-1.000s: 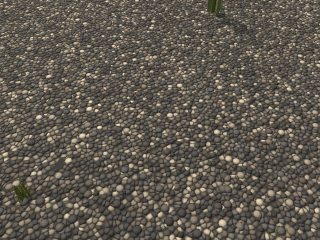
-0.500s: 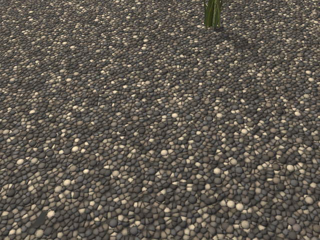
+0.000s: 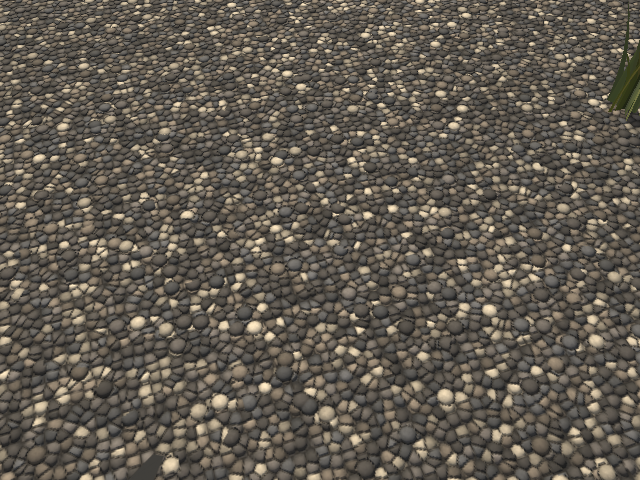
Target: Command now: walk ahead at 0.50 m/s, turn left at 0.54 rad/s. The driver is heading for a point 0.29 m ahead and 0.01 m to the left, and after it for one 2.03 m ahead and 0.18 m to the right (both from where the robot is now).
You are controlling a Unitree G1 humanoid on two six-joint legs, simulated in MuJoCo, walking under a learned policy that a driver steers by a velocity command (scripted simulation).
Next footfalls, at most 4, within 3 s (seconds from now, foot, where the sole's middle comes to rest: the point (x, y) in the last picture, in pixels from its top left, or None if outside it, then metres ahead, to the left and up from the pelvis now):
0.38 right None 0.39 -0.09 -0.76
0.78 left None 0.30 0.13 -0.76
1.22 right None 0.27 -0.14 -0.76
1.74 left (320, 436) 0.52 0.04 -0.76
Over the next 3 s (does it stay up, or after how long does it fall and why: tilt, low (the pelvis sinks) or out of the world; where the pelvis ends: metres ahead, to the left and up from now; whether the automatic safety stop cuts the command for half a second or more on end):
stays up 1.04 -0.18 0.02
